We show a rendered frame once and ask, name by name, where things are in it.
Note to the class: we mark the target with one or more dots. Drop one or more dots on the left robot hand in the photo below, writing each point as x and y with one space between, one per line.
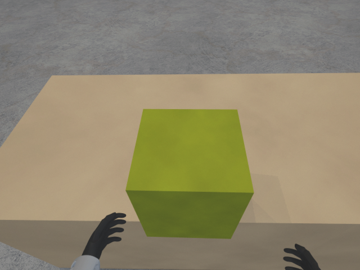
99 238

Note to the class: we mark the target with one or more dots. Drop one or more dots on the right robot hand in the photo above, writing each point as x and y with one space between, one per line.
307 262

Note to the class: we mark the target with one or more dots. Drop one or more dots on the carton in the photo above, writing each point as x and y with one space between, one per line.
189 175

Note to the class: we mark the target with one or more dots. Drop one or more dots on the pedestal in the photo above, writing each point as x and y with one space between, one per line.
65 167

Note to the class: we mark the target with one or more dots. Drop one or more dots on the robot left forearm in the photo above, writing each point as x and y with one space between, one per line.
85 262

